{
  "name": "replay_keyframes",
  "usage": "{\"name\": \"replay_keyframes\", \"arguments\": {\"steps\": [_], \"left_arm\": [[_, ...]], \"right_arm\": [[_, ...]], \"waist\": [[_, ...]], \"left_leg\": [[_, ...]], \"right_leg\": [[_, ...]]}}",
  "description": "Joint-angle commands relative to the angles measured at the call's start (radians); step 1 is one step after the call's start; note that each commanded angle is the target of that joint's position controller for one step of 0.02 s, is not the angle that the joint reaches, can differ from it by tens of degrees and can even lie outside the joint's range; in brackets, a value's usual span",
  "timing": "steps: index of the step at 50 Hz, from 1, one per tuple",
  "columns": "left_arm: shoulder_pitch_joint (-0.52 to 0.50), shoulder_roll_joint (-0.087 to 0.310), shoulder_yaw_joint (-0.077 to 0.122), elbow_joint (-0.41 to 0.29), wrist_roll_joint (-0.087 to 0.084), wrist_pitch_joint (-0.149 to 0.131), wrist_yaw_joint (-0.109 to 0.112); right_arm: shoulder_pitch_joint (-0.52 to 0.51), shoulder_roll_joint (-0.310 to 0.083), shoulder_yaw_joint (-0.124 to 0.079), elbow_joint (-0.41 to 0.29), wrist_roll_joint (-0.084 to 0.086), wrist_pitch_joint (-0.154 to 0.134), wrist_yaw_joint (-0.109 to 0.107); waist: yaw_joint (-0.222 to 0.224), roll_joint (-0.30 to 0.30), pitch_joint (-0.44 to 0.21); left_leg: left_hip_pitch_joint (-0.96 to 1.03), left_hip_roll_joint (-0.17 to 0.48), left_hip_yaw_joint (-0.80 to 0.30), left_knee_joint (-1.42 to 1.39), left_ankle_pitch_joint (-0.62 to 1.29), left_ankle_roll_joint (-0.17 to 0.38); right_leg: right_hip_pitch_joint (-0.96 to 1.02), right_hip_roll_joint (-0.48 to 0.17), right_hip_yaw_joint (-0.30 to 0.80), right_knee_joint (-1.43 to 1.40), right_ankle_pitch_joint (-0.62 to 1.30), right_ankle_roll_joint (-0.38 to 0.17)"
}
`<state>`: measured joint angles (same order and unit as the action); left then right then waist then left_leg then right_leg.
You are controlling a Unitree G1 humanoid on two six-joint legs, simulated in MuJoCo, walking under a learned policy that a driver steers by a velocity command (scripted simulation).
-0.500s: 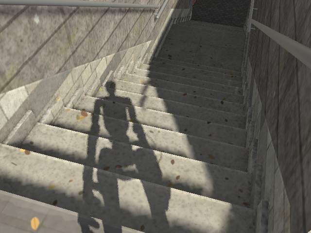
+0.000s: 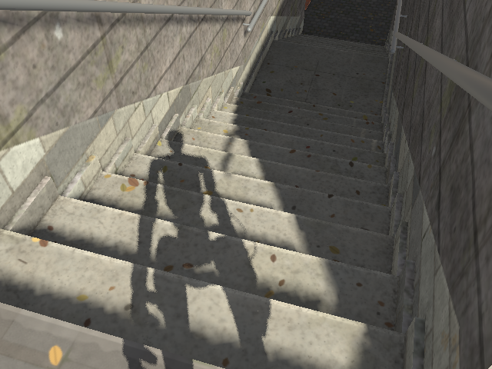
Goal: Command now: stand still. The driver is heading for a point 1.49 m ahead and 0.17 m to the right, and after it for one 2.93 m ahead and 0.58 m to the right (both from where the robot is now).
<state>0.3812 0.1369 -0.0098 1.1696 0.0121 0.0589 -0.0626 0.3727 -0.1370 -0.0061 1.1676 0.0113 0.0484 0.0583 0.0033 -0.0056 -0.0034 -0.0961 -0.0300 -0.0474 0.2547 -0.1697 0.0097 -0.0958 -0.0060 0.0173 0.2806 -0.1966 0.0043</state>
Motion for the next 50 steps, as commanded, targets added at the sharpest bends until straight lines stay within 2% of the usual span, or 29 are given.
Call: {"name": "replay_keyframes", "arguments": {"steps": [1, 50], "left_arm": [[0.110, 0.073, 0.009, 0.008, 0.000, 0.001, 0.001], [0.113, 0.072, 0.008, 0.008, 0.000, 0.000, 0.002]], "right_arm": [[0.106, -0.074, -0.009, 0.006, 0.000, 0.000, -0.001], [0.107, -0.073, -0.008, 0.006, 0.000, -0.001, -0.002]], "waist": [[0.000, 0.000, 0.089], [-0.001, 0.000, 0.088]], "left_leg": [[-0.024, -0.009, 0.011, -0.035, 0.149, -0.011], [-0.026, -0.009, 0.013, -0.032, 0.151, -0.010]], "right_leg": [[-0.048, 0.018, -0.019, -0.042, 0.156, 0.005], [-0.049, 0.017, -0.021, -0.038, 0.157, 0.005]]}}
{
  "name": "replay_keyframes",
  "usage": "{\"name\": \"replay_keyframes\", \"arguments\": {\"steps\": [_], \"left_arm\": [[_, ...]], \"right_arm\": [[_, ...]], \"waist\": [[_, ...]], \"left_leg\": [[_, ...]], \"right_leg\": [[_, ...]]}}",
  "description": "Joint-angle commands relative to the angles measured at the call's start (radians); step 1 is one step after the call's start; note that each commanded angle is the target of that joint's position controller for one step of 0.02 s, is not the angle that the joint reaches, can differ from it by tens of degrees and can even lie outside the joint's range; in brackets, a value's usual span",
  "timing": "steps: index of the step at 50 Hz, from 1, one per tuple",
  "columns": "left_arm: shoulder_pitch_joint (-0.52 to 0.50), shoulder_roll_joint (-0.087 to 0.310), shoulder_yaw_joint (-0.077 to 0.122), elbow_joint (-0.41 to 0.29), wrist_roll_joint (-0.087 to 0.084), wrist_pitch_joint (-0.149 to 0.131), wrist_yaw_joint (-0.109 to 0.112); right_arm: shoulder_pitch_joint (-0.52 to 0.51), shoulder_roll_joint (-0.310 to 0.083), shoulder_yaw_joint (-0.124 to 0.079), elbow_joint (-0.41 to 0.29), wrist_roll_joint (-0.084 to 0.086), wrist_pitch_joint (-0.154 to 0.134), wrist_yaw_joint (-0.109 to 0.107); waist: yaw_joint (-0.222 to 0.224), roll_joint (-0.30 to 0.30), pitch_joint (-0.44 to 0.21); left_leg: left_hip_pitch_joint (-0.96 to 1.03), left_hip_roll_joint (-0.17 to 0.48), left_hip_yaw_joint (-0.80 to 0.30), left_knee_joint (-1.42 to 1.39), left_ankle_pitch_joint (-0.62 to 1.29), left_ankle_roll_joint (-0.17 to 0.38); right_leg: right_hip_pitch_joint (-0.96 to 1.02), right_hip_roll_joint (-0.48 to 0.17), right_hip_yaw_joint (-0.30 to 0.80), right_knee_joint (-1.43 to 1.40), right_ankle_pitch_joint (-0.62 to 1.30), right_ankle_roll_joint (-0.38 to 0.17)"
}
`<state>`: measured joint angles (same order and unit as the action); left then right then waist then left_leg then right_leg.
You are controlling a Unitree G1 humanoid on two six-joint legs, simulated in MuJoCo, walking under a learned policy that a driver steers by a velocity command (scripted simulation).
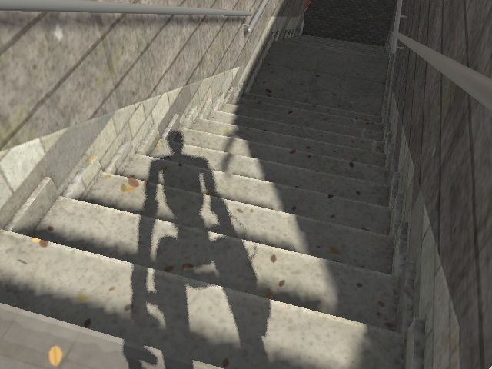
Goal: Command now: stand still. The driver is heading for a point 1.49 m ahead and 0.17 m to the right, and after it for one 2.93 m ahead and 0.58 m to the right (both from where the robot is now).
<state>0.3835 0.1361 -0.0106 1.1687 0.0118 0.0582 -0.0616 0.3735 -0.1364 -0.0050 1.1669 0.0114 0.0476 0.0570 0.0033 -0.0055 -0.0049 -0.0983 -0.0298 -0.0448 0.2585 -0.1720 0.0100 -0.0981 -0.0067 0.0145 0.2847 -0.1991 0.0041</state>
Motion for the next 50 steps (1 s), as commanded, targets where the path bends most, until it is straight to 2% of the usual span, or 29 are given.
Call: {"name": "replay_keyframes", "arguments": {"steps": [1, 42, 50], "left_arm": [[0.111, 0.073, 0.009, 0.009, 0.000, 0.001, 0.001], [0.119, 0.068, 0.009, 0.013, 0.001, 0.002, 0.001], [0.116, 0.070, 0.009, 0.010, 0.000, 0.001, 0.002]], "right_arm": [[0.106, -0.073, -0.009, 0.007, 0.000, 0.000, -0.001], [0.115, -0.068, -0.009, 0.011, -0.001, 0.001, -0.001], [0.112, -0.069, -0.009, 0.008, 0.000, 0.001, -0.002]], "waist": [[-0.001, 0.000, 0.090], [0.000, 0.000, 0.103], [-0.001, 0.000, 0.090]], "left_leg": [[-0.024, -0.009, 0.010, -0.036, 0.153, -0.010], [-0.028, -0.008, 0.011, -0.046, 0.116, -0.009], [-0.018, -0.007, 0.011, -0.038, 0.167, -0.008]], "right_leg": [[-0.047, 0.018, -0.019, -0.042, 0.160, 0.005], [-0.051, 0.018, -0.019, -0.052, 0.122, 0.004], [-0.041, 0.016, -0.020, -0.044, 0.174, 0.003]]}}
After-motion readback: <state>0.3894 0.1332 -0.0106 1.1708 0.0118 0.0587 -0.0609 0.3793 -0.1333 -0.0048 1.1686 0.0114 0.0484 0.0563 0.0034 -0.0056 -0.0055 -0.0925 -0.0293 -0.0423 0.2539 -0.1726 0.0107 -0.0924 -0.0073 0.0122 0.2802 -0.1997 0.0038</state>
